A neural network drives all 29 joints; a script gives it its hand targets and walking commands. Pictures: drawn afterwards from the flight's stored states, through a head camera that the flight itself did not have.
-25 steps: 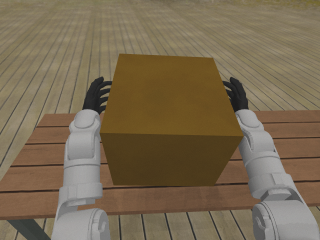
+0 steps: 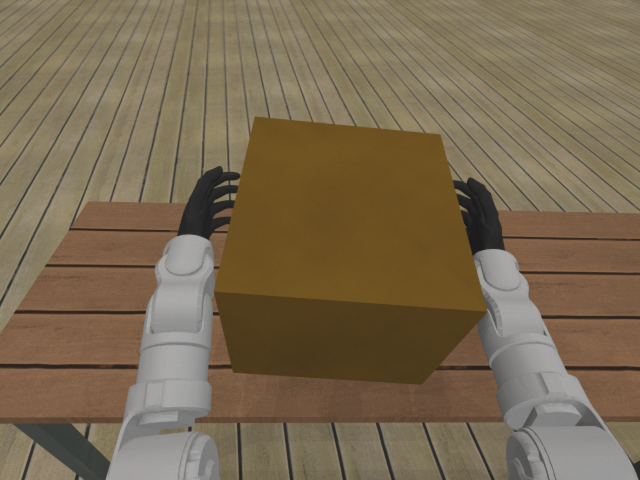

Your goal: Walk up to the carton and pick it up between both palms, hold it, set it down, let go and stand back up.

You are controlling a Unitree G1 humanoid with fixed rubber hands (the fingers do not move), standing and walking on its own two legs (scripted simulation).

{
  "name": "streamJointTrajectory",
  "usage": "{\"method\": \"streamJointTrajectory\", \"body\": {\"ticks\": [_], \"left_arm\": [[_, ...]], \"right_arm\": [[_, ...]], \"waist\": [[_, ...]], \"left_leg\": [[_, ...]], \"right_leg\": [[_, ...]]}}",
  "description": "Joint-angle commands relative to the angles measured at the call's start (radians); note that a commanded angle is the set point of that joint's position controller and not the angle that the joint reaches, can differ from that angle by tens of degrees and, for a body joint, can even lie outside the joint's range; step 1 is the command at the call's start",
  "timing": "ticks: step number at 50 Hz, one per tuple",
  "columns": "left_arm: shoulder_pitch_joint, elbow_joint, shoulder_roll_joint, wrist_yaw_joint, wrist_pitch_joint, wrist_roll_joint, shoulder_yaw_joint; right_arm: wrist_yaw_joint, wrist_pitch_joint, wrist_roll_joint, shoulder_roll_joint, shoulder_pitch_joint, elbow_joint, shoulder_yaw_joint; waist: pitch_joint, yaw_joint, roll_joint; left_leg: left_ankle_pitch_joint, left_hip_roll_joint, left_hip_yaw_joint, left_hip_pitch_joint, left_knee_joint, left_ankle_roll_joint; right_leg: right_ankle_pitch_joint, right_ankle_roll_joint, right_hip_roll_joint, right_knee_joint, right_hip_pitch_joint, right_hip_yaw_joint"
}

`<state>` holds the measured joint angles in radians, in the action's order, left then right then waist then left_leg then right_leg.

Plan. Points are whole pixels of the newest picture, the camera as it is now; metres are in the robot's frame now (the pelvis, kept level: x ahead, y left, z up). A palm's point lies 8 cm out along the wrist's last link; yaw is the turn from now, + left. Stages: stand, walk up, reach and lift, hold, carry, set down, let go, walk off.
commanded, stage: set down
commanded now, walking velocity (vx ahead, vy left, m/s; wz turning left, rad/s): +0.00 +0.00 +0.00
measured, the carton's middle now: (338, 251) +0.39 +0.00 +0.10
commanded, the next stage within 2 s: none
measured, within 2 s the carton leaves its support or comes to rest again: neither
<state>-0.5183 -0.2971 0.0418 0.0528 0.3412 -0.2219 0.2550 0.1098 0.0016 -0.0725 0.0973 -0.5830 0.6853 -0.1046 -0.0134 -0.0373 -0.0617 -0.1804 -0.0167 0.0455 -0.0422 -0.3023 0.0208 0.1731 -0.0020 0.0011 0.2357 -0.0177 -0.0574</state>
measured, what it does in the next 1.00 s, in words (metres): stands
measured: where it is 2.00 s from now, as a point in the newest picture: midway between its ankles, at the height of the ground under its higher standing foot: outside the picture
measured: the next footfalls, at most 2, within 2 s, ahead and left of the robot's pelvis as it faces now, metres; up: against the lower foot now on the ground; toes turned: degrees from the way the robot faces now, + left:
none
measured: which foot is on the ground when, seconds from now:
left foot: down 0.00-1.00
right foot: down 0.00-1.00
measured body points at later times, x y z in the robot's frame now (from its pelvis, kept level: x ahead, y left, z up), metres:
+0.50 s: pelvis +0.00 +0.00 +0.00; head -0.01 +0.02 +0.45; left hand +0.39 +0.18 +0.12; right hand +0.39 -0.18 +0.12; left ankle +0.00 +0.13 -0.75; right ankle -0.02 -0.11 -0.75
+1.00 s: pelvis +0.01 +0.00 +0.00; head +0.03 +0.02 +0.45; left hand +0.41 +0.17 +0.08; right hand +0.41 -0.18 +0.09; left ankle +0.00 +0.13 -0.75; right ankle -0.02 -0.11 -0.75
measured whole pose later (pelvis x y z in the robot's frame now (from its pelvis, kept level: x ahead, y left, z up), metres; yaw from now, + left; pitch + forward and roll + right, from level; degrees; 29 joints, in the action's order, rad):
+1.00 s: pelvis +0.01 +0.00 +0.00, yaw -1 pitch +3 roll +0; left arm -0.64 -0.74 0.03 0.01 0.05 -0.23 0.31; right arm 0.00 0.18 0.17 0.07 -0.68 0.97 -0.36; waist 0.03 0.02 -0.04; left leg -0.16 -0.03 0.00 -0.17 -0.28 0.02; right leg 0.16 -0.01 0.00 0.23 0.13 -0.06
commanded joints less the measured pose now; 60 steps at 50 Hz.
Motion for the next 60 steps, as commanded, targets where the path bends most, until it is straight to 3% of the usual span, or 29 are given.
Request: {"method": "streamJointTrajectory", "body": {"ticks": [1, 11, 20, 30, 46, 60], "left_arm": [[-0.507, 0.088, -0.485, 0.115, -0.041, 0.055, -0.373], [-0.562, -0.037, -0.503, 0.099, -0.110, 0.037, -0.336], [-0.636, -0.170, -0.525, 0.065, -0.202, 0.030, -0.297], [-0.657, -0.258, -0.518, 0.055, -0.253, 0.005, -0.232], [-0.680, -0.325, -0.531, 0.025, -0.331, 0.007, -0.225], [-0.706, -0.425, -0.527, 0.013, -0.390, -0.015, -0.164]], "right_arm": [[-0.109, 0.082, 0.002, -0.465, -0.626, -0.267, 0.311], [-0.137, 0.129, 0.087, -0.452, -0.629, -0.159, 0.195], [-0.171, 0.186, 0.160, -0.460, -0.669, -0.045, 0.103], [-0.191, 0.209, 0.210, -0.477, -0.670, 0.042, 0.048], [-0.209, 0.251, 0.251, -0.484, -0.655, 0.118, 0.005], [-0.224, 0.277, 0.307, -0.504, -0.662, 0.188, -0.049]], "waist": [[0.350, 0.013, 0.058], [0.338, 0.011, 0.063], [0.381, 0.031, 0.058], [0.393, 0.053, 0.046], [0.469, 0.051, 0.060], [0.505, 0.059, 0.051]], "left_leg": [[0.390, 0.059, -0.094, 0.063, -0.012, 0.035], [0.339, 0.047, -0.105, 0.060, 0.006, 0.045], [0.324, 0.036, -0.117, 0.068, 0.015, 0.041], [0.325, 0.034, -0.136, 0.021, 0.023, 0.030], [0.438, 0.024, -0.133, 0.025, -0.014, 0.045], [0.427, 0.017, -0.139, -0.044, -0.016, 0.035]], "right_leg": [[-0.409, 0.052, 0.034, 0.041, -0.142, -0.047], [-0.317, 0.047, 0.034, 0.017, -0.077, -0.066], [-0.266, 0.042, 0.031, 0.004, -0.038, -0.073], [-0.311, 0.046, 0.022, 0.016, -0.067, -0.058], [-0.407, 0.039, 0.026, 0.040, -0.029, -0.056], [-0.454, 0.039, 0.016, 0.065, -0.020, -0.043]]}}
